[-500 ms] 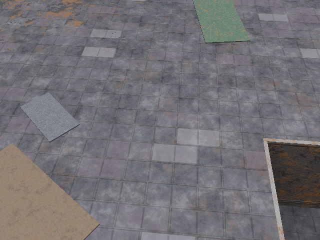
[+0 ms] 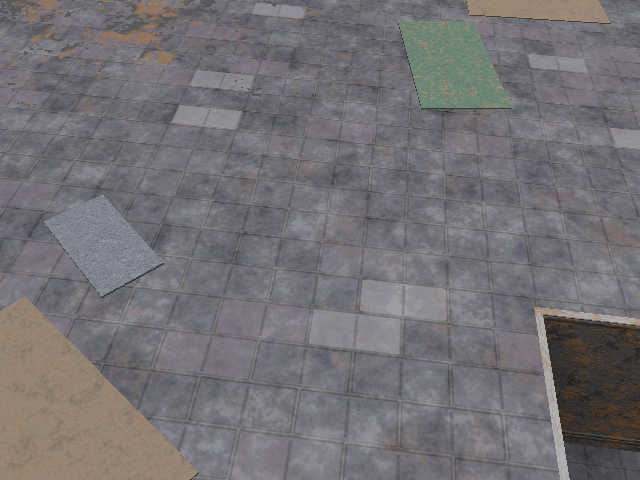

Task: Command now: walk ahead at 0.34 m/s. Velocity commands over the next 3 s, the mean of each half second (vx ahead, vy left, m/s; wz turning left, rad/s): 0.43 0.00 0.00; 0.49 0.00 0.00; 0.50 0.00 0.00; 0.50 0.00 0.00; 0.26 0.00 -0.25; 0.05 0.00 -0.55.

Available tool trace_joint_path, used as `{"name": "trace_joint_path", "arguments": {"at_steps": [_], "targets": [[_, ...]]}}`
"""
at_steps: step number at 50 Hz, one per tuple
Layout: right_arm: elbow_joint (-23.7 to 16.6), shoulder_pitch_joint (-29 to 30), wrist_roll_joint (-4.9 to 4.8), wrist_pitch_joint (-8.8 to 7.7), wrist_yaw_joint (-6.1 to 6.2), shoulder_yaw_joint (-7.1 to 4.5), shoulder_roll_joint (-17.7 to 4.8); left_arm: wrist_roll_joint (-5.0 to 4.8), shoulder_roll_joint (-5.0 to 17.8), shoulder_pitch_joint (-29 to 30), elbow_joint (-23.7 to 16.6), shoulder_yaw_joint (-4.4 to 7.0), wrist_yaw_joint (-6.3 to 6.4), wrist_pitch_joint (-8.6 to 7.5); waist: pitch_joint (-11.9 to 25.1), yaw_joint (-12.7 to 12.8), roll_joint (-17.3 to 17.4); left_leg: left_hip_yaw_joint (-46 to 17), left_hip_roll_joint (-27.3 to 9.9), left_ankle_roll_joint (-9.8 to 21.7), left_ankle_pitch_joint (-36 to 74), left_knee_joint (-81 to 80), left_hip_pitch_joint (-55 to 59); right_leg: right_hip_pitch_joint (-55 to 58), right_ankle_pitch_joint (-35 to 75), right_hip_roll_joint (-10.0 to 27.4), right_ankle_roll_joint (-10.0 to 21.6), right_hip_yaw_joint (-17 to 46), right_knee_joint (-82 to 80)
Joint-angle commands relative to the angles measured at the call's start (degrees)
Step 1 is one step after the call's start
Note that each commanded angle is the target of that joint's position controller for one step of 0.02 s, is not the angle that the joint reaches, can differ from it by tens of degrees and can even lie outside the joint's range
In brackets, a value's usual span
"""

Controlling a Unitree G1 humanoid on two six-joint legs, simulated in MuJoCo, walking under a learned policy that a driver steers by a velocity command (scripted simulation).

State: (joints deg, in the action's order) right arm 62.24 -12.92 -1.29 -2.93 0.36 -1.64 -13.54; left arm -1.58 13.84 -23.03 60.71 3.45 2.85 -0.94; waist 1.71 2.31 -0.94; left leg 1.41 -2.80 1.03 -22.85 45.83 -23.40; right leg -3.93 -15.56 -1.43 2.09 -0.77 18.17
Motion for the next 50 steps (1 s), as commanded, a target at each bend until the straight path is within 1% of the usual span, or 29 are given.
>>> {"name": "trace_joint_path", "arguments": {"at_steps": [1,3,4,5,6,7,8,10,11,15,18,22,25,27,28,29,30,31,32,33,34,35,36,38,41,44,46,47,50], "targets": [[-3.27,2.28,0.03,-1.80,-0.96,-0.62,-3.69,-0.31,9.63,2.43,-4.20,1.86,-0.17,-0.80,-6.47,-2.15,-4.23,1.57,-0.13,-0.20,3.02,-9.07,2.96,-9.31,-10.36,13.29,8.46,10.67,-8.61],[-0.41,-5.32,-0.04,-1.54,-1.08,-1.14,-3.60,-0.66,8.73,1.64,-4.55,1.62,-0.73,-0.55,-5.28,-5.20,-2.51,4.96,3.39,-0.39,9.58,-13.69,16.06,-17.34,-11.87,11.39,7.90,8.48,-3.01],[0.94,-10.40,-0.19,-1.62,-0.88,-1.96,-4.74,0.14,6.95,1.53,-4.66,0.82,-1.01,-0.67,-4.47,-7.63,-0.72,3.92,3.50,0.48,7.58,-16.33,22.16,-20.84,-8.98,9.03,6.77,6.04,4.72],[1.45,-17.11,-0.02,-1.94,-0.39,-3.33,-9.62,1.26,2.32,3.06,-5.88,-0.79,-1.70,-1.09,-2.88,-10.34,10.58,-12.56,-7.95,4.34,-1.92,-24.47,28.01,-27.99,-6.48,3.52,3.09,-0.73,26.82],[2.10,-23.47,1.14,-2.45,-0.90,-4.12,-15.45,1.07,-1.05,3.98,-8.69,-1.50,-2.01,-2.47,1.07,-10.55,20.78,-41.24,-19.96,13.51,-13.62,-34.96,34.10,-41.10,-16.62,-3.23,1.44,0.39,45.10],[1.80,-19.73,1.92,-3.43,-1.14,-2.88,-11.96,-1.13,2.91,5.94,-9.65,-0.80,-2.54,-3.75,-2.23,-8.93,13.48,-45.70,-21.71,15.79,-24.04,-37.20,30.06,-46.39,-14.00,0.42,3.03,7.26,54.62],[-0.33,-13.64,1.81,-4.00,-1.40,-1.84,-8.80,-1.89,4.93,7.70,-10.72,-0.51,-3.20,-4.62,-6.68,-6.71,10.23,-38.92,-19.65,13.90,-21.24,-36.97,26.04,-49.48,-7.70,3.27,4.31,7.26,56.33],[-3.09,-6.16,1.83,-4.00,-1.77,-0.64,-6.08,-0.39,6.39,6.49,-9.24,0.41,-3.17,-5.02,-6.76,-3.48,6.24,-24.63,-14.32,10.11,-4.05,-37.44,20.86,-43.92,1.44,7.82,3.85,5.66,50.67],[-3.14,-6.19,2.06,-3.78,-1.64,-0.15,-4.54,-0.03,6.69,5.72,-8.80,0.88,-3.17,-4.75,-6.46,-2.70,6.50,-19.16,-11.74,8.48,2.11,-37.95,18.52,-40.11,4.16,8.95,3.21,4.87,47.70],[-2.00,-12.10,2.22,-3.24,-0.22,0.00,-5.44,0.69,3.63,11.48,-10.12,0.64,-3.28,-3.63,-7.57,-3.96,4.57,-9.30,-8.88,8.88,22.78,-39.11,18.29,-40.83,12.23,8.86,0.09,1.40,39.32],[-3.20,-12.56,1.73,-3.07,0.46,-0.07,-6.45,0.44,2.04,20.05,-13.73,-0.18,-3.41,-4.00,-8.00,-5.41,4.00,-5.22,-7.21,8.12,28.32,-40.25,17.11,-37.70,18.49,7.37,-0.84,-0.52,25.74],[-2.31,-17.07,0.88,-2.71,0.66,-0.53,-6.86,-0.05,1.76,27.28,-16.70,-0.93,-4.43,-4.21,-9.50,-6.99,4.30,-3.84,-8.82,8.26,29.10,-40.64,21.75,-35.83,21.07,5.56,0.02,-1.65,15.88],[-1.73,-18.18,0.84,-1.68,0.89,-1.35,-7.53,-0.12,2.33,29.78,-18.54,-1.00,-5.55,-4.77,-9.19,-6.05,4.56,-3.30,-11.50,8.10,35.87,-36.66,29.13,-36.24,17.79,4.85,2.21,-1.18,12.43],[-2.47,-16.87,1.10,-0.94,1.08,-2.02,-8.89,0.01,4.55,26.21,-18.27,-0.04,-5.84,-5.13,-5.14,-3.00,6.13,-2.86,-12.03,7.27,53.01,-30.17,31.91,-28.53,13.36,2.07,3.97,-3.09,12.24],[-3.07,-15.98,1.41,-0.37,1.08,-2.13,-9.16,-0.27,6.84,19.19,-16.60,1.16,-5.57,-5.25,-0.27,0.68,7.60,-2.16,-10.92,6.58,62.88,-22.34,31.68,-18.84,11.30,-0.20,5.34,-4.61,12.51],[-3.95,-14.52,1.67,-0.07,0.90,-1.86,-8.84,-0.48,9.65,8.39,-13.54,2.62,-5.06,-5.15,5.94,5.93,7.79,-0.52,-8.35,4.92,62.86,-9.97,25.06,-2.77,13.31,0.36,7.27,-3.77,12.02],[-5.82,-14.77,2.58,-0.37,0.65,-0.88,-6.65,0.39,14.50,-2.45,-11.29,3.83,-4.23,-4.73,14.81,8.36,0.25,1.13,-3.94,3.37,40.11,8.88,9.31,17.31,11.63,12.86,11.10,11.65,13.36],[-5.45,-22.56,1.51,-1.88,-0.60,1.64,2.91,1.09,16.16,-4.62,-9.87,3.93,-4.70,-4.73,23.81,3.45,-14.26,-4.06,7.71,-0.02,-7.77,28.78,-11.73,33.74,-0.15,26.06,21.60,42.54,3.73],[-5.47,-16.70,-0.17,-3.58,-1.16,0.11,-3.62,0.78,10.59,-2.75,-9.40,2.59,-4.61,-4.49,18.67,5.52,-7.72,-10.06,4.79,1.22,-9.17,34.83,-17.86,29.78,-4.23,22.92,18.44,43.08,-0.80],[-8.36,-9.70,-1.29,-4.32,-1.32,-0.80,-7.10,0.76,7.80,3.20,-10.79,1.68,-4.47,-4.51,8.22,4.54,-5.20,-7.83,1.83,2.20,-4.17,35.21,-21.50,19.94,-1.43,21.38,15.66,32.60,-2.10],[-9.59,-6.15,-0.95,-4.57,-0.82,-1.03,-7.54,1.14,6.50,8.69,-11.98,1.05,-4.69,-4.86,3.99,2.08,1.40,-6.59,-1.43,2.46,1.46,32.29,-18.49,9.41,5.55,19.70,14.12,25.89,-3.98],[-9.92,-5.44,-0.06,-4.18,-0.41,-1.63,-7.26,1.71,4.80,11.52,-12.36,0.53,-5.10,-5.14,1.38,-0.28,2.12,-6.06,-3.27,2.34,4.29,29.02,-15.02,1.47,10.70,17.43,13.37,20.48,-5.67],[-9.85,-7.70,0.27,-3.26,-0.40,-1.65,-5.68,2.28,3.23,12.52,-11.94,-0.01,-5.40,-5.31,1.21,-2.67,-0.15,-6.70,-4.84,2.49,5.99,27.01,-10.76,-3.14,10.83,15.51,12.69,16.46,-7.70],[-10.04,-9.36,0.36,-1.72,-0.15,-1.35,-2.98,1.76,3.53,11.79,-10.70,0.01,-5.60,-5.65,-0.89,-4.19,-2.06,-5.69,-5.54,1.83,6.15,23.41,-8.52,-8.94,11.04,14.18,13.12,12.15,-10.83],[-13.26,-2.80,1.23,-0.99,0.30,-1.52,-4.05,1.84,6.17,8.63,-9.20,0.58,-4.59,-5.91,-4.62,-3.64,-1.57,-4.91,-6.58,0.07,13.45,15.22,-14.14,-10.61,13.30,13.58,13.40,8.57,-13.43],[-15.71,4.09,1.73,-1.79,-0.20,-1.29,-3.46,1.28,7.33,5.62,-8.27,0.80,-3.48,-5.48,-4.77,-1.91,-1.37,-3.60,-5.69,-0.45,23.93,1.80,-14.86,-8.34,16.87,11.69,11.24,4.98,-12.88],[-16.91,8.71,1.37,-2.23,-0.61,-0.97,-2.90,0.86,8.20,3.14,-7.58,0.92,-3.09,-5.22,-4.87,-0.17,-1.43,-1.69,-3.86,-0.76,28.36,-5.52,-12.64,-6.95,16.27,11.01,9.98,3.18,-12.71],[-17.54,10.63,1.23,-2.37,-0.72,-0.84,-2.77,0.75,9.20,1.60,-7.14,1.17,-2.92,-5.03,-5.45,0.64,-1.31,-1.09,-3.36,-1.04,28.85,-7.76,-12.21,-5.83,14.86,11.62,9.94,3.13,-12.95],[-19.52,15.40,0.46,-2.75,-1.49,-0.88,-3.40,0.46,9.55,-1.36,-5.51,1.48,-2.68,-3.92,-7.27,1.73,-1.51,-1.99,-2.81,-0.38,26.44,-13.23,-14.87,1.37,14.85,14.49,9.20,4.03,-10.26]]}}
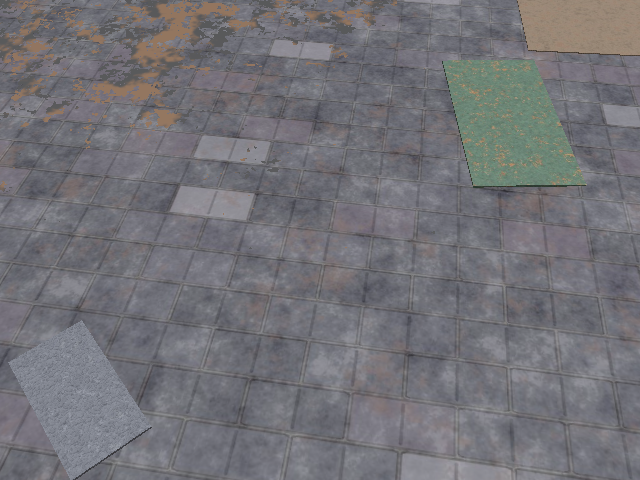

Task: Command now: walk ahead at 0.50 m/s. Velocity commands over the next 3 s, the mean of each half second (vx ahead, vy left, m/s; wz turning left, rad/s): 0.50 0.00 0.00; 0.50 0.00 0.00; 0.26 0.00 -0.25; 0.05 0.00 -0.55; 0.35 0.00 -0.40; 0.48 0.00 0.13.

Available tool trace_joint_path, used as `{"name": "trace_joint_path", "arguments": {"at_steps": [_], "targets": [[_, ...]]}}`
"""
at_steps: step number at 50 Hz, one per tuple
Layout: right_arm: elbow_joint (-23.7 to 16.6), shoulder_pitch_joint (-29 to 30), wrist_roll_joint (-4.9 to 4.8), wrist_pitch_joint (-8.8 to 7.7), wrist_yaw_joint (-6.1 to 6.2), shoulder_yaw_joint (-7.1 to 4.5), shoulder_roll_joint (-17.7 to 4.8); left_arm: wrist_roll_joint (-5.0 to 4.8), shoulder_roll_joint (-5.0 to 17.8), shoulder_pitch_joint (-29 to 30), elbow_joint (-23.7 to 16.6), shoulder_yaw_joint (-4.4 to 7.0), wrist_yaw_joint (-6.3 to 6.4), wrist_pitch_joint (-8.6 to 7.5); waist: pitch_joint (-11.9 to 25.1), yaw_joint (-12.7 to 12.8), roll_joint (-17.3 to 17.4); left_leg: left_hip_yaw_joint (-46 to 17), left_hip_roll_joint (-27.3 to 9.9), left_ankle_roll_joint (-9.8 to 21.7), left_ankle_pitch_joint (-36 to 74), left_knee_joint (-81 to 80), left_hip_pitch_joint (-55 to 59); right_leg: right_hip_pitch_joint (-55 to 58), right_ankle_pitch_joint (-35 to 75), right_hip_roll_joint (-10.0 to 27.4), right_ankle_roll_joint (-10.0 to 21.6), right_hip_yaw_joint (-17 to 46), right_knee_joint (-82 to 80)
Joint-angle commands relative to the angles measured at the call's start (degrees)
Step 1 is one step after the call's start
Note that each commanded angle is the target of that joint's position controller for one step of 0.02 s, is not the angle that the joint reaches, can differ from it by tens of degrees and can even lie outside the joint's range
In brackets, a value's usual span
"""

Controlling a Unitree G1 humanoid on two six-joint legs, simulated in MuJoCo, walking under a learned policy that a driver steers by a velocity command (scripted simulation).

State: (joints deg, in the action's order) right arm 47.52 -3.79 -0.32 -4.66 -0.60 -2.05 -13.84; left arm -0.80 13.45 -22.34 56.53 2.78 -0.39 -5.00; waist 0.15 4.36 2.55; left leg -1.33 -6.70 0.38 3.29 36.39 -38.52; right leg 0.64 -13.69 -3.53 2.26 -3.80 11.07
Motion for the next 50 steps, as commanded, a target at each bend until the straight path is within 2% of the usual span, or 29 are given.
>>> {"name": "trace_joint_path", "arguments": {"at_steps": [1,3,4,5,6,7,8,9,10,11,12,14,16,19,23,28,31,32,33,34,35,36,37,38,39,41,43,46,50], "targets": [[-5.83,7.58,-0.78,-1.32,-1.00,-0.57,-3.48,-0.48,9.69,-2.62,-1.19,2.22,0.83,0.51,-5.75,-0.42,-5.19,0.47,1.33,0.79,-1.31,-5.26,-0.21,-0.78,13.53,17.70,8.46,7.56,-1.93],[-6.14,6.32,-0.98,-1.83,-1.62,-1.05,-4.85,-0.26,10.94,-1.92,-1.37,2.80,1.10,1.31,-4.24,-1.89,-6.68,1.38,2.54,2.56,-5.63,-6.91,2.49,2.66,18.82,19.03,7.52,7.96,1.46],[-5.66,3.60,-1.16,-2.14,-1.59,-1.64,-6.25,-0.22,11.41,-0.91,-1.74,2.94,1.12,1.59,-2.42,-3.73,-7.92,2.45,3.91,3.62,-7.79,-7.59,6.79,3.52,26.57,18.54,6.72,7.33,5.45],[-3.58,-2.95,-0.95,-2.24,-1.49,-2.80,-8.25,-0.04,10.67,-0.07,-2.06,2.75,1.10,1.91,1.74,-7.27,-7.81,4.27,5.99,5.06,-7.75,-8.92,16.15,2.84,35.45,16.30,5.56,5.25,13.75],[-0.62,-13.41,-0.54,-2.16,-1.15,-4.23,-11.42,0.59,8.62,-0.10,-2.81,1.88,1.20,1.88,8.81,-11.40,-6.06,1.86,3.96,7.53,-6.25,-6.93,32.27,-4.46,33.95,13.40,3.74,2.94,26.92],[0.87,-21.93,0.91,-1.77,-0.70,-5.77,-17.27,0.81,2.85,-5.50,-4.21,0.10,0.97,0.96,18.64,-10.83,5.61,-21.64,-11.10,15.18,-12.50,-7.88,55.51,-25.88,14.42,5.92,-0.17,0.06,49.55],[1.54,-23.60,0.11,-1.40,-0.88,-5.12,-15.16,0.18,1.88,-6.06,-3.51,-0.60,0.56,-0.54,23.87,-10.69,13.07,-42.11,-16.70,19.45,-18.63,-18.09,62.02,-37.42,-17.98,0.06,-1.04,7.16,61.52],[1.02,-19.76,-0.29,-1.41,-0.87,-3.82,-11.24,-1.44,7.92,-1.70,-4.59,0.99,0.23,-1.63,16.65,-10.57,9.05,-36.08,-14.88,16.46,-20.92,-18.80,57.26,-43.71,-16.69,3.93,0.12,10.90,66.53],[-0.19,-15.10,-0.19,-1.34,-0.67,-3.23,-9.17,-1.95,9.00,3.02,-5.91,1.11,0.24,-2.19,10.20,-9.47,5.50,-26.99,-12.71,14.35,-16.73,-19.27,48.93,-44.52,-11.84,7.03,0.92,9.17,65.60],[-0.66,-11.01,0.22,-1.37,-0.80,-2.87,-7.95,-1.21,8.44,5.45,-6.30,1.22,0.60,-2.19,5.81,-7.55,1.35,-20.75,-10.41,13.30,-11.43,-21.20,40.24,-42.35,-7.10,9.53,0.87,7.96,61.52],[-0.92,-8.73,0.68,-1.64,-0.98,-2.36,-6.10,-0.47,8.28,5.62,-6.17,1.72,0.92,-1.53,3.69,-5.56,1.42,-16.31,-8.17,12.36,-7.59,-23.04,34.52,-38.94,-4.31,11.42,0.85,8.19,57.86],[-0.21,-8.52,0.83,-2.02,-1.25,-2.36,-5.67,-0.21,5.68,3.48,-5.48,1.49,0.94,0.07,2.69,-3.52,2.11,-12.33,-6.60,12.87,-4.29,-26.13,29.37,-34.55,-1.85,12.29,0.37,7.92,54.85],[0.93,-10.09,0.59,-2.34,-0.88,-2.79,-7.19,0.10,4.92,4.84,-6.08,1.45,1.05,0.85,0.90,-2.93,1.22,-9.26,-6.30,13.69,-0.61,-28.07,28.11,-36.33,1.15,12.66,-0.55,7.43,50.96],[2.25,-12.80,0.35,-1.89,0.14,-3.07,-8.24,0.68,4.90,11.37,-8.18,1.48,0.97,0.81,-1.08,-4.27,0.14,-6.08,-5.55,13.13,1.61,-29.32,30.18,-40.87,9.78,12.60,-1.87,6.98,40.89],[3.64,-16.04,-0.20,-1.36,0.84,-3.11,-9.06,0.29,3.49,19.61,-10.22,0.78,0.17,0.19,-2.93,-6.94,0.57,-2.05,-3.61,11.15,-1.16,-30.22,31.31,-38.35,19.54,10.16,-1.94,4.52,27.01],[6.34,-20.51,-0.69,-0.18,1.16,-3.45,-9.60,-0.26,4.10,26.79,-13.07,0.41,-1.29,-0.48,-5.07,-8.77,0.79,-2.68,-7.18,10.75,-0.21,-26.79,40.34,-40.23,16.29,8.61,-0.34,4.33,19.84],[6.49,-19.10,-0.83,0.67,1.52,-3.92,-10.65,-0.31,6.21,24.34,-13.12,1.08,-2.01,-1.04,-2.87,-6.02,2.23,-2.77,-8.56,9.19,10.59,-21.49,44.03,-34.39,10.20,6.69,1.96,3.09,17.74],[6.18,-17.68,-0.86,0.97,1.57,-3.99,-11.01,-0.21,7.59,19.79,-11.91,1.86,-1.94,-1.13,0.08,-3.16,2.86,-1.52,-7.44,8.27,20.13,-16.15,43.59,-27.02,9.63,4.71,3.07,1.26,16.82],[5.82,-17.04,-0.66,1.26,1.57,-3.50,-9.83,-0.05,10.16,10.60,-8.91,3.30,-1.60,-1.09,5.67,0.98,1.89,0.75,-4.32,6.73,24.34,-5.71,40.15,-14.04,11.05,3.59,4.76,0.45,16.59],[4.41,-17.61,0.33,1.23,1.64,-2.52,-8.00,0.66,14.41,-0.12,-6.67,4.53,-1.02,-0.95,14.16,4.26,-3.97,3.31,-0.70,4.59,9.34,11.99,27.88,4.20,12.40,13.61,8.56,11.88,18.42],[4.15,-25.05,0.31,-0.18,0.88,-0.25,0.02,0.65,18.33,-3.58,-5.23,5.28,-1.23,-0.68,21.21,0.29,-19.27,1.92,10.42,0.73,-30.51,32.07,4.37,23.31,2.24,26.39,18.49,40.03,11.83],[4.78,-21.61,-1.09,-1.61,0.56,-1.45,-5.85,0.04,12.68,-3.17,-5.48,3.72,-1.18,-0.58,20.52,2.49,-14.57,-5.75,8.35,1.43,-36.64,39.40,-2.66,22.88,-4.92,25.52,17.38,44.80,7.08],[2.96,-15.89,-2.43,-2.49,0.35,-2.27,-8.87,-0.02,10.25,2.11,-6.48,2.97,-0.90,-0.69,11.78,1.98,-12.08,-4.86,5.23,2.36,-32.17,40.27,-6.70,15.60,-3.08,23.63,14.48,35.84,6.18],[2.27,-12.68,-2.26,-2.73,0.70,-2.23,-8.79,0.34,8.86,6.64,-7.57,2.49,-0.81,-0.73,7.36,0.29,-7.02,-3.25,2.07,2.53,-26.62,37.63,-4.82,7.06,2.24,21.50,12.82,28.97,4.88],[1.93,-10.85,-1.08,-2.55,0.97,-2.58,-8.39,0.82,7.37,9.50,-7.96,2.08,-0.87,-0.84,3.78,-1.41,-5.03,-2.59,0.37,2.25,-23.61,33.80,-2.49,-0.62,7.44,19.62,12.00,24.50,3.40],[2.28,-13.05,-0.65,-1.17,1.02,-2.69,-6.17,1.49,5.84,10.59,-7.54,1.57,-1.06,-1.12,2.65,-4.46,-6.53,-2.96,-1.45,2.04,-20.81,29.61,3.56,-7.67,11.34,17.56,11.43,19.55,0.10],[1.87,-12.65,-0.42,-0.09,1.21,-2.42,-4.53,1.00,7.46,9.51,-6.61,2.00,-0.85,-1.53,1.02,-5.29,-6.40,-2.19,-2.13,1.08,-18.88,25.32,3.45,-10.56,13.95,17.23,12.14,16.17,-2.45],[-0.11,-6.91,0.12,0.22,1.27,-2.40,-4.64,0.85,9.35,7.40,-5.61,2.54,0.08,-1.37,-0.95,-4.40,-5.27,-1.67,-2.33,-0.32,-9.76,16.24,-0.43,-10.19,16.13,16.47,11.75,12.54,-4.38],[-1.83,0.49,-0.24,-0.15,0.59,-1.82,-3.37,0.19,9.71,4.34,-4.23,2.45,0.58,-0.93,-2.55,-1.97,-5.71,0.78,0.09,-0.43,1.71,2.19,2.55,-9.59,15.23,13.61,9.26,7.01,-4.97]]}}
Over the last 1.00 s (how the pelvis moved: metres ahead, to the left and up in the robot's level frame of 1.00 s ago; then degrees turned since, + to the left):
0.52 0.03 0.00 0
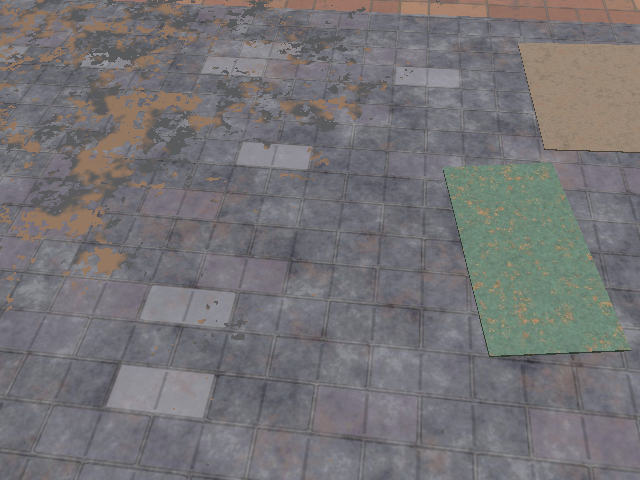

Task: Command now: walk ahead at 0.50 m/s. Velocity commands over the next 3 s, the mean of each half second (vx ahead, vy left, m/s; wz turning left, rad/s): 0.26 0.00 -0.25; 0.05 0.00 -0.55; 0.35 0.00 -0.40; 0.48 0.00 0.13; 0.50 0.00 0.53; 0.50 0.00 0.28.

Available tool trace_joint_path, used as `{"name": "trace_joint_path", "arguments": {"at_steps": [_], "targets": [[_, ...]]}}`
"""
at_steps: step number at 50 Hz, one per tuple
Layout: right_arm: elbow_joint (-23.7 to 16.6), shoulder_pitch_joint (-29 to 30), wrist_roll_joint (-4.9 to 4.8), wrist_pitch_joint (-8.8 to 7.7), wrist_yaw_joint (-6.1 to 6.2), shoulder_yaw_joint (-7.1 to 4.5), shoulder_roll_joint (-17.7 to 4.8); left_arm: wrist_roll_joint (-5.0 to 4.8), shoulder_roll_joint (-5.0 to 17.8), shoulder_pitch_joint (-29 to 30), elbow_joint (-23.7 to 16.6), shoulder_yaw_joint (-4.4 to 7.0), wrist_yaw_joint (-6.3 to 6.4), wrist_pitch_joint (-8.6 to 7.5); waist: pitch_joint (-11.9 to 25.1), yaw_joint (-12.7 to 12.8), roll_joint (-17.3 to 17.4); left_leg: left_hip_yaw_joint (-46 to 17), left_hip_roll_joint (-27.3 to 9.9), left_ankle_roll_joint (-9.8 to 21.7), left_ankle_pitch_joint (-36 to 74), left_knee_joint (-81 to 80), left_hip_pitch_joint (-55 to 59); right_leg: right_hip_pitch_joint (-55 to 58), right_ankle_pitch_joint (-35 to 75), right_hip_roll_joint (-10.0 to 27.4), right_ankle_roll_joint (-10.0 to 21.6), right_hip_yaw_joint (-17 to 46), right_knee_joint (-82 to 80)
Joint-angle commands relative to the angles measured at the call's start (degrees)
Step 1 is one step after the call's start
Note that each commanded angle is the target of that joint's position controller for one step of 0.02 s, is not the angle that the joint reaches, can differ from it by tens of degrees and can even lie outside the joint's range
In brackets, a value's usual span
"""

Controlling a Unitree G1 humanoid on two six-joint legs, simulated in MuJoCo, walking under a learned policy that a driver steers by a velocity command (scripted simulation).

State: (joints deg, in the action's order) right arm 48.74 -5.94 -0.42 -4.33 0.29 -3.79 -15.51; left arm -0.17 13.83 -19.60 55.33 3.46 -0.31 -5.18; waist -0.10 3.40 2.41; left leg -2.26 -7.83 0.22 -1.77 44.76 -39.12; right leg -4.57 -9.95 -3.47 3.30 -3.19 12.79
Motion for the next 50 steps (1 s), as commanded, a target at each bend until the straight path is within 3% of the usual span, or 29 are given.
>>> {"name": "trace_joint_path", "arguments": {"at_steps": [1,3,6,8,9,10,11,12,13,14,15,17,19,21,25,28,30,32,33,34,35,36,37,38,39,41,46,47,50], "targets": [[-3.55,4.58,-0.32,-0.50,-0.49,0.07,-1.64,-0.61,9.52,0.34,-2.48,1.80,0.51,-0.64,-2.83,-0.20,-5.63,2.19,1.78,-0.29,7.71,-8.26,3.69,-3.55,10.49,13.76,8.10,6.20,-6.65],[-4.76,7.86,-0.62,-0.59,-1.02,0.23,-1.81,-0.85,9.71,-1.87,-1.26,1.85,0.52,-0.21,-3.87,0.95,-5.69,2.19,2.35,0.02,7.12,-11.32,2.90,0.06,9.82,15.22,8.08,6.54,-5.54],[-6.15,9.47,0.01,-1.34,-2.00,0.03,-2.70,-0.66,9.76,-2.56,-0.05,1.90,0.96,1.14,-3.79,0.29,-6.38,1.99,4.23,1.75,3.62,-15.73,5.08,4.86,22.49,16.55,6.22,6.82,1.28],[-4.59,3.09,0.65,-1.96,-2.04,-1.04,-5.09,-0.87,10.54,-0.47,-0.32,2.06,1.28,1.82,0.38,-3.77,-7.81,2.73,6.71,3.31,3.99,-18.82,14.58,5.76,32.68,15.43,4.02,7.66,9.03],[-2.34,-3.87,1.24,-2.30,-1.72,-2.10,-7.56,-0.86,9.86,0.24,-0.84,1.74,1.32,1.94,4.73,-6.89,-6.70,3.43,6.87,4.66,11.76,-21.01,24.96,3.71,34.28,12.19,2.10,6.61,16.80],[-1.04,-11.50,2.59,-2.50,-1.14,-3.03,-11.85,0.20,7.44,0.29,-2.63,0.80,1.32,1.74,13.15,-8.79,-1.33,-4.14,-2.46,7.59,34.27,-15.71,41.99,-6.46,18.49,8.02,-0.66,4.59,30.70],[-1.15,-12.83,2.41,-1.50,-0.88,-3.27,-14.49,0.47,0.68,-9.25,-1.66,-1.23,0.97,1.36,22.89,-5.51,13.59,-21.27,-19.07,17.70,48.24,-13.43,62.32,-25.83,-26.85,0.02,-4.61,3.16,52.16],[-2.36,-13.53,1.47,-0.56,-0.88,-2.44,-10.89,-0.99,6.70,-8.61,-0.98,0.21,1.08,1.26,28.26,-7.89,9.41,-24.61,-18.34,17.93,39.09,-16.31,59.92,-27.32,-31.55,1.17,-4.79,11.04,59.73],[-3.24,-9.29,1.22,-0.11,-0.55,-1.75,-8.77,-2.36,9.88,-2.81,-2.84,1.40,1.32,1.61,20.55,-7.43,6.63,-17.50,-15.63,15.60,33.00,-18.45,52.99,-31.41,-28.68,3.61,-4.71,9.91,61.46],[-3.57,-5.33,1.11,0.13,-0.16,-1.23,-7.25,-2.28,9.09,0.11,-3.62,1.44,1.89,2.39,14.43,-5.93,3.74,-13.05,-13.10,13.78,27.12,-20.86,45.22,-32.33,-24.87,5.87,-5.16,7.97,59.69],[-3.57,-2.51,1.15,0.28,0.02,-0.69,-5.50,-1.61,8.47,0.80,-3.48,1.83,2.38,3.56,9.91,-4.48,2.73,-9.29,-11.58,13.15,22.20,-23.52,37.25,-30.68,-21.81,7.48,-5.73,7.32,57.87],[-3.39,1.09,2.33,0.33,-0.02,-0.69,-5.04,-1.26,6.22,-1.21,-3.92,2.09,2.86,6.15,6.50,-1.48,5.03,-4.21,-9.65,12.91,13.14,-28.62,25.19,-23.12,-17.44,8.40,-6.02,5.88,55.44],[-3.24,2.72,2.57,0.37,0.36,-1.04,-5.99,-1.01,5.25,-0.78,-5.39,2.33,3.14,7.32,4.94,-0.69,5.14,-1.01,-9.83,13.97,8.50,-31.37,21.67,-22.41,-15.10,8.50,-6.11,4.79,51.96],[-2.86,2.95,2.18,0.65,1.15,-1.46,-7.07,-0.64,5.39,1.52,-7.21,2.51,2.98,7.77,5.09,-1.02,4.73,0.76,-10.62,14.29,4.77,-32.62,22.65,-23.17,-11.31,9.40,-5.89,4.74,47.28],[-2.59,4.06,1.55,2.05,2.33,-1.94,-8.59,-0.53,5.92,6.19,-9.98,2.62,1.82,8.10,5.15,-2.01,4.13,4.61,-11.13,13.30,-1.22,-33.58,23.97,-20.45,-6.55,9.48,-5.23,2.78,38.76],[-2.00,3.11,0.90,3.21,2.27,-2.33,-9.70,-0.54,6.69,8.83,-11.80,2.93,0.91,8.45,4.53,-2.91,3.84,5.71,-12.31,12.35,-2.19,-31.92,27.26,-19.30,-8.33,8.60,-4.38,0.91,33.67],[-1.73,2.95,0.26,3.91,2.07,-2.63,-10.50,-0.59,6.87,9.29,-12.71,3.13,0.23,8.64,4.27,-2.67,4.15,6.10,-12.91,11.04,-1.84,-29.39,29.58,-17.57,-9.20,7.96,-3.21,-0.18,28.70],[-1.25,3.11,-0.76,4.60,1.99,-2.72,-10.19,-0.32,6.97,6.55,-12.13,3.50,-0.16,8.56,4.64,-0.76,3.37,8.31,-11.14,7.56,-3.25,-23.79,29.19,-11.39,-3.16,5.71,-0.94,-2.27,18.59],[0.06,0.14,-0.78,4.94,1.74,-2.45,-8.41,0.11,9.01,4.41,-11.62,4.27,0.23,8.43,4.29,-0.51,-0.10,10.65,-8.22,3.77,-6.88,-17.40,26.38,-6.68,3.27,5.55,1.26,0.70,12.48],[-0.76,-0.08,0.99,5.06,1.28,-1.71,-5.26,0.27,15.34,2.53,-12.07,5.80,1.32,8.12,3.71,-1.88,-14.57,16.56,-1.35,-1.86,-19.34,-0.79,14.59,0.32,23.29,17.12,5.97,17.41,7.78],[-4.10,3.82,1.91,4.71,1.52,-1.58,-4.75,1.40,19.54,3.96,-13.77,6.03,1.45,7.38,3.24,-2.08,-21.63,11.11,6.99,-5.27,-37.36,12.95,0.39,2.19,30.93,26.36,17.08,31.89,6.69],[-4.60,7.37,1.39,4.60,1.64,-2.14,-6.83,2.01,17.02,3.56,-13.96,5.55,0.87,5.90,6.00,0.22,-13.81,2.95,6.80,-4.51,-36.70,20.36,-0.51,1.24,27.90,24.60,18.06,29.93,6.15],[-4.47,7.15,0.21,4.60,1.74,-2.43,-7.19,1.57,16.01,5.68,-14.10,5.19,0.91,4.74,5.39,-1.47,-11.60,0.94,6.13,-3.40,-31.29,21.57,-1.52,1.32,25.76,21.33,14.74,24.89,6.39],[-3.07,5.40,0.28,4.63,2.30,-2.63,-7.11,0.47,14.68,8.79,-14.71,4.97,1.23,4.33,5.52,-2.99,-8.96,-0.13,5.32,-3.03,-26.71,20.59,-1.62,1.17,22.90,18.80,11.39,21.80,7.15],[-2.63,4.97,0.79,4.67,2.72,-3.04,-8.23,-0.55,12.71,10.88,-15.23,4.30,1.59,4.47,5.29,-3.57,-9.11,-0.62,5.04,-3.10,-24.08,19.65,-1.08,0.23,22.73,18.06,9.88,20.51,7.26],[-2.56,4.18,0.81,4.40,2.60,-3.14,-7.67,-0.26,11.58,10.83,-15.66,3.72,2.21,4.81,6.91,-4.29,-9.20,-0.62,6.35,-3.36,-20.41,20.12,2.41,-1.25,24.93,16.57,9.93,19.42,7.39],[-3.26,5.79,0.25,4.06,2.26,-2.36,-5.58,-0.53,13.05,9.47,-15.93,4.13,2.96,5.37,6.35,-2.90,-9.76,-1.63,7.78,-4.43,-17.29,6.19,5.05,-0.17,17.68,15.17,9.82,21.47,7.45],[-3.23,5.61,0.14,3.93,1.90,-2.27,-5.64,-0.74,13.14,9.21,-15.99,4.22,2.99,5.50,6.84,-2.58,-9.90,-1.58,7.94,-4.47,-16.55,3.24,6.78,-1.12,9.07,14.64,9.90,22.32,6.30],[-3.93,6.92,-0.47,3.02,0.65,-2.27,-6.44,-0.81,13.28,9.56,-16.32,4.08,2.60,5.47,3.72,-1.50,-12.32,-0.99,8.79,-3.69,-17.41,-4.33,11.33,-6.78,-15.13,13.60,10.14,27.02,2.44]]}}
Over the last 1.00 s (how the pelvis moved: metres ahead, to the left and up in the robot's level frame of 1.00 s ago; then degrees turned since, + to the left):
0.57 0.00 0.01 -1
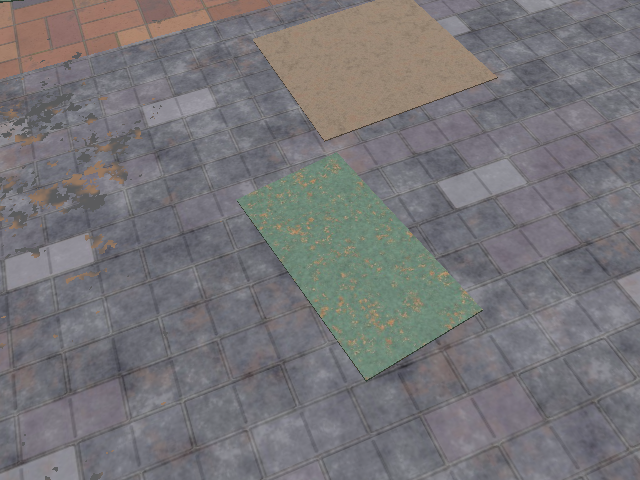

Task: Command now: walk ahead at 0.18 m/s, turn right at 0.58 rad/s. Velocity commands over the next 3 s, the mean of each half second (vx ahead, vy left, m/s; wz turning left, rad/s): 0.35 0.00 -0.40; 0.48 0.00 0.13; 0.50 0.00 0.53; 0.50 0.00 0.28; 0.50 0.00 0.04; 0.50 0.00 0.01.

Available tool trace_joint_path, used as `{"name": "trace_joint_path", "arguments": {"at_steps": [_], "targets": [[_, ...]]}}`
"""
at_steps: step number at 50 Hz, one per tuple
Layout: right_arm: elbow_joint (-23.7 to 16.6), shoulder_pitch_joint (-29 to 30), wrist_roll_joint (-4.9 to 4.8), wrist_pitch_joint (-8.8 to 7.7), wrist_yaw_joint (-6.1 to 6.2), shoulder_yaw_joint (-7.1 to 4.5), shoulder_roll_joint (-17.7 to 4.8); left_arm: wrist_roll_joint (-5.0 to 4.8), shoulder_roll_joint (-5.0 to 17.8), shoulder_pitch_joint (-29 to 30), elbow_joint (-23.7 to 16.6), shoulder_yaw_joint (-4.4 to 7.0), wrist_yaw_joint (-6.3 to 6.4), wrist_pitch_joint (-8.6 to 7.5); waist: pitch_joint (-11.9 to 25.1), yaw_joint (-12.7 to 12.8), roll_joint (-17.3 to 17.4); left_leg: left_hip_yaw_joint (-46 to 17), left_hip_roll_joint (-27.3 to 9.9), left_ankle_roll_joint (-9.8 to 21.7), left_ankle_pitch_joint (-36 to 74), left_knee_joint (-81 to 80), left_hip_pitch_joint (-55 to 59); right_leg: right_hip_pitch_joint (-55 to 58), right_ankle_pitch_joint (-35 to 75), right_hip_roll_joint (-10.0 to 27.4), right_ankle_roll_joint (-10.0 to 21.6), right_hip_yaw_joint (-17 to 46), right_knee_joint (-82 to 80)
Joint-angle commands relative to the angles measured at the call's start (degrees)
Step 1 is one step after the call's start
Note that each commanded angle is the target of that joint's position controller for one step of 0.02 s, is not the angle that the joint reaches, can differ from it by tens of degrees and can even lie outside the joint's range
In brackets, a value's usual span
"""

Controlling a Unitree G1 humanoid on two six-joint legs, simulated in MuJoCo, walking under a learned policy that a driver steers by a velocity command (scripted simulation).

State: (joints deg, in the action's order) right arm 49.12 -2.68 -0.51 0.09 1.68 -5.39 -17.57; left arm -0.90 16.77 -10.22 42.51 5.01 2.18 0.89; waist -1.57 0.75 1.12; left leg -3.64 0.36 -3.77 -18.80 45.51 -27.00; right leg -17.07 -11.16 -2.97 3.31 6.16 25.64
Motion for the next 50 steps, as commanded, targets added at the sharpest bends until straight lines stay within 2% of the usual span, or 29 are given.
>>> {"name": "trace_joint_path", "arguments": {"at_steps": [1,3,5,6,7,8,9,10,12,14,17,19,23,25,26,27,28,29,30,31,32,33,34,36,38,41,43,47,50], "targets": [[-4.45,3.36,-0.58,-1.99,-1.11,-0.76,-4.79,0.04,10.38,0.37,-3.62,2.47,-0.07,-0.68,4.60,1.05,-11.44,0.53,0.94,0.83,-1.36,-7.33,1.13,4.49,-16.35,12.85,10.09,18.84,-10.52],[-4.12,1.43,-0.95,-3.38,-1.78,-0.95,-5.21,0.05,10.08,0.55,-3.89,2.21,-0.27,-0.77,4.38,0.16,-11.16,0.93,1.46,2.08,-1.28,-12.72,6.32,2.71,-18.75,11.99,9.51,20.81,-9.65],[-2.26,-3.99,-1.14,-4.54,-2.05,-1.26,-4.97,-0.12,8.71,2.24,-4.61,1.56,-0.06,-0.57,4.18,-3.29,-9.28,2.01,1.02,3.92,5.05,-23.29,16.67,-2.09,-21.10,8.65,6.94,20.30,-6.05],[-0.72,-9.51,-0.67,-4.80,-1.75,-1.96,-7.05,-0.06,6.26,3.09,-5.35,0.84,0.03,-0.72,5.73,-5.38,-5.95,-2.33,-4.64,5.99,4.39,-25.24,26.74,-9.77,-23.19,5.61,4.10,17.21,1.25],[0.37,-15.61,0.64,-4.63,-1.08,-2.60,-10.80,-0.31,1.29,2.44,-6.12,-0.37,-0.27,-1.01,8.50,-5.71,5.84,-16.90,-17.05,10.53,-7.32,-29.17,35.46,-20.06,-24.69,-1.46,0.02,5.62,19.91],[0.46,-15.17,2.25,-5.03,-1.78,-3.07,-13.75,-0.98,4.53,4.32,-9.47,0.26,-0.57,-2.02,2.74,-4.58,12.45,-34.35,-25.20,17.17,-18.96,-35.05,30.85,-31.53,-23.74,-1.04,-0.20,3.47,28.33],[-1.33,-11.20,1.66,-5.50,-1.63,-2.17,-9.96,-0.85,8.12,4.13,-8.81,1.06,-0.84,-2.54,-1.34,-3.48,9.50,-31.77,-23.85,17.76,-22.56,-35.77,28.11,-33.39,-18.94,2.66,-0.71,4.59,34.02],[-1.90,-8.99,0.66,-5.58,-1.27,-1.31,-6.77,-0.58,8.69,2.23,-7.30,1.47,-1.18,-2.71,-2.77,-2.53,8.79,-25.75,-20.16,15.39,-19.80,-35.86,27.63,-33.91,-14.23,3.29,-1.36,4.22,35.86],[-1.72,-9.51,0.38,-5.59,-1.09,-0.55,-5.26,-0.17,6.70,1.41,-6.13,1.17,-1.61,-3.33,-3.32,-2.50,7.22,-17.51,-16.64,13.09,-10.44,-36.67,26.65,-32.99,-7.59,4.58,-2.21,3.46,36.04],[-0.77,-12.36,0.80,-6.02,-1.13,-0.38,-5.24,-0.09,4.41,3.33,-6.50,0.50,-2.10,-4.12,-3.07,-3.64,5.49,-10.91,-14.74,13.19,-0.26,-37.75,25.40,-30.99,-1.78,4.80,-2.94,1.39,34.33],[-0.08,-14.11,0.16,-5.92,-1.21,-0.42,-6.36,0.28,2.34,6.92,-8.31,-0.55,-2.64,-4.54,-2.53,-4.51,5.25,-4.29,-13.13,13.52,8.98,-38.26,24.52,-27.29,3.87,6.49,-4.19,-3.34,24.81],[0.24,-15.57,-0.34,-5.61,-1.28,-0.53,-7.53,0.10,0.82,10.35,-9.57,-1.40,-3.22,-4.83,-2.86,-5.91,5.84,-1.14,-12.43,13.20,12.30,-38.11,22.45,-22.25,6.38,6.60,-4.46,-6.18,17.29],[1.32,-19.03,-1.33,-4.83,-1.77,-0.78,-9.59,-0.71,2.09,12.78,-11.04,-1.33,-4.34,-4.90,-3.83,-6.17,6.79,-0.64,-15.38,13.09,15.40,-36.91,23.40,-15.15,4.20,5.15,-2.56,-8.44,8.80],[1.60,-18.51,-1.70,-4.29,-1.76,-0.90,-10.48,-0.69,4.22,9.07,-10.52,-0.37,-4.44,-4.93,-2.16,-2.57,7.65,0.19,-16.53,12.08,27.95,-32.41,24.99,-8.18,2.90,3.35,-0.10,-9.42,5.39],[1.67,-17.99,-1.86,-4.10,-1.64,-0.71,-10.18,-0.49,5.97,2.73,-8.57,0.76,-4.22,-4.84,1.77,1.36,6.46,3.13,-14.80,10.70,38.58,-24.66,24.43,1.07,4.28,1.87,1.62,-10.45,2.95],[1.56,-18.47,-1.44,-4.17,-1.46,-0.08,-8.63,-0.35,8.59,-6.48,-5.70,2.24,-3.69,-4.59,7.78,5.64,4.89,5.99,-12.09,8.89,41.66,-13.06,19.65,14.61,4.50,1.90,3.37,-9.92,3.35],[-0.59,-19.06,0.17,-4.63,-1.52,1.47,-4.30,0.66,13.13,-16.33,-4.11,3.40,-2.73,-4.09,16.86,8.50,-4.63,8.34,-8.22,5.75,24.15,7.71,3.07,34.16,-0.10,15.52,8.33,7.49,4.04],[-1.57,-22.49,0.16,-5.98,-1.69,2.96,0.13,0.59,15.63,-17.75,-3.49,3.22,-3.04,-4.18,24.04,5.32,-18.26,2.45,0.32,4.26,-13.87,22.81,-10.06,40.69,-11.40,25.91,15.21,34.35,-6.31],[-1.88,-17.98,-1.59,-6.73,-2.01,1.19,-6.18,0.53,10.31,-15.34,-3.64,1.65,-3.36,-4.68,17.90,6.35,-12.42,-2.05,-2.80,5.03,-12.77,29.00,-16.24,36.17,-14.64,24.35,13.22,32.79,-9.02],[-3.36,-14.19,-2.23,-7.16,-2.24,0.88,-7.33,0.33,8.51,-11.27,-3.90,0.89,-3.45,-4.94,10.28,5.00,-10.80,-0.41,-5.34,6.11,-7.54,28.76,-18.70,28.83,-10.55,22.37,11.40,24.25,-9.62],[-3.29,-12.71,-1.48,-7.21,-1.98,0.99,-6.51,0.50,7.20,-7.58,-4.21,0.42,-3.56,-5.06,6.82,3.22,-6.52,0.40,-7.49,6.24,-2.47,25.96,-16.53,21.57,-5.56,19.75,10.39,18.17,-10.76],[-3.16,-12.77,-0.63,-6.84,-1.93,0.78,-5.98,0.91,5.78,-4.95,-4.49,0.01,-3.77,-5.25,4.07,1.31,-6.34,0.31,-8.87,6.00,0.92,22.91,-14.12,15.80,-0.97,17.60,9.95,13.75,-12.55],[-2.57,-14.47,-0.72,-6.07,-2.15,0.84,-5.05,1.32,4.74,-3.26,-4.49,-0.19,-3.74,-5.55,3.64,-0.54,-7.29,-0.19,-9.93,5.80,3.21,21.78,-10.89,12.26,0.89,16.60,9.67,10.56,-14.54],[-2.03,-15.61,-0.99,-4.48,-2.27,1.20,-3.03,1.11,4.54,-2.37,-3.59,-0.03,-3.61,-6.62,2.51,-2.10,-6.68,0.02,-10.19,4.88,5.66,19.95,-9.52,8.76,4.84,16.30,10.09,5.96,-17.57],[-2.95,-13.04,-0.87,-3.47,-2.01,1.23,-2.70,1.50,5.21,-3.05,-2.29,0.29,-3.31,-7.40,0.25,-2.05,-5.12,-1.05,-9.86,3.90,9.88,16.51,-12.40,7.69,7.80,16.29,9.94,1.76,-19.37],[-4.51,-8.76,-0.72,-3.61,-2.33,1.26,-2.47,1.80,5.77,-4.51,-0.74,0.45,-2.71,-7.63,-1.53,-0.86,-4.01,-2.74,-7.84,3.42,19.32,7.16,-14.39,8.72,11.15,15.47,8.42,-4.42,-20.02],[-5.75,-5.11,-0.62,-3.98,-3.00,1.56,-2.07,1.58,6.45,-4.57,-0.31,0.52,-2.35,-7.66,-2.46,0.30,-3.76,-0.46,-6.57,3.71,25.04,-0.15,-12.44,8.66,12.03,14.76,7.13,-8.39,-20.79],[-9.23,1.98,-0.55,-4.23,-4.38,2.49,-0.70,0.85,7.57,-8.44,2.02,0.94,-1.79,-6.89,-4.56,3.35,-2.25,2.31,-5.55,5.27,26.53,-8.62,-13.60,15.79,14.37,16.82,6.15,-12.04,-19.73],[-11.98,4.10,-0.58,-4.31,-5.61,2.37,-1.43,0.27,8.63,-9.40,2.93,1.37,-1.41,-5.30,-4.10,3.23,-2.99,4.99,-3.96,7.36,18.84,-11.41,-14.71,23.36,25.51,18.71,4.97,-13.72,-14.28]]}}
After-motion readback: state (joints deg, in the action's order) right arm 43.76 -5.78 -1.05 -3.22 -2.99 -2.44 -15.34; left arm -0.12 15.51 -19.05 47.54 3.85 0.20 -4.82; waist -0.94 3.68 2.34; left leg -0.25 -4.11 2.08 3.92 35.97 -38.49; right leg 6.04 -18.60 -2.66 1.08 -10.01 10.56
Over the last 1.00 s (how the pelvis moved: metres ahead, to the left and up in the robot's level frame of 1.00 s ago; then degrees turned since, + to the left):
0.21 0.01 0.00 -26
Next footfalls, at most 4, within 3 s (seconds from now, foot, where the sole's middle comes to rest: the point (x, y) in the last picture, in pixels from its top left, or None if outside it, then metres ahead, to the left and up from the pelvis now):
0.12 left None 0.07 0.14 -0.78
0.54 right None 0.29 -0.19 -0.78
1.08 left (363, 389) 0.65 -0.01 -0.78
1.56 right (428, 277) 0.94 -0.18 -0.78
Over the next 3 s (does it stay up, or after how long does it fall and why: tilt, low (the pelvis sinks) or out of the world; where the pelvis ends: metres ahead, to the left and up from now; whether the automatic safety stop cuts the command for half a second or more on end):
stays up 1.48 0.16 0.00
